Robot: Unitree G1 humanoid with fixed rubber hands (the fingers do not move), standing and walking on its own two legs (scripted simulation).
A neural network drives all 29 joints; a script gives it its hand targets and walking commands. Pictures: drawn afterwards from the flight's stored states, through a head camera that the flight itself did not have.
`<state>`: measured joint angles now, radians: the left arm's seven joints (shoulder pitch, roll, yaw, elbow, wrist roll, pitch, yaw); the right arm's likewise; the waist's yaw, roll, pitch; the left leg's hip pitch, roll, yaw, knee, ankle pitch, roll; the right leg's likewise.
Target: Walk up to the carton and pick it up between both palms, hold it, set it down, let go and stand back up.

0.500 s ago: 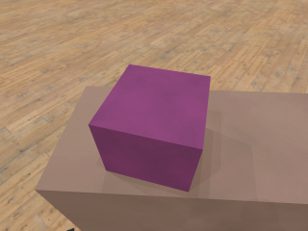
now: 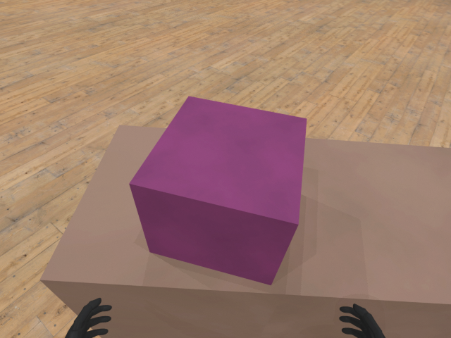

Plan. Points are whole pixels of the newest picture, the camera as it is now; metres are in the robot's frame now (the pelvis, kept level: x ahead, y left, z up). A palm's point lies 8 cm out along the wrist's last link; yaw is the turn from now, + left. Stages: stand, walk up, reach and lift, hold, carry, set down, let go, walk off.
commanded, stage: reach and lift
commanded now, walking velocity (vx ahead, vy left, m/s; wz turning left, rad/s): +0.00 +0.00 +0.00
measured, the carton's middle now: (227, 185) +0.46 +0.02 +0.00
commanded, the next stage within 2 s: none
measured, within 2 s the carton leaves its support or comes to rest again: neither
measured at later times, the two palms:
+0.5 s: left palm (72, 330) +0.17 +0.27 -0.05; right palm out of the picture +0.16 -0.21 -0.04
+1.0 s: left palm out of the picture +0.15 +0.29 -0.02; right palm out of the picture +0.16 -0.20 -0.02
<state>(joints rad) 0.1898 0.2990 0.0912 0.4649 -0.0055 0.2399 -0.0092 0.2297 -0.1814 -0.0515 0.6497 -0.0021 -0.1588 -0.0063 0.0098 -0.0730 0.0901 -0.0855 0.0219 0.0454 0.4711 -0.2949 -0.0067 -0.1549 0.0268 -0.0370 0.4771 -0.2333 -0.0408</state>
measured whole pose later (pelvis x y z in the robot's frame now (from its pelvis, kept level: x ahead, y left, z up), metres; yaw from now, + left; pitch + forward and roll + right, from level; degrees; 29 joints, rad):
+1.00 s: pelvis +0.00 +0.03 +0.00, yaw +0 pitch -7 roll -1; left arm 0.33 0.37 -0.07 0.49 -0.29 -0.42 -0.10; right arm 0.34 -0.14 -0.03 0.52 0.22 -0.44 -0.05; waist 0.03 0.00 0.05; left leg -0.05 0.00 0.04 0.46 -0.30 0.03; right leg -0.08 0.01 -0.02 0.41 -0.21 0.00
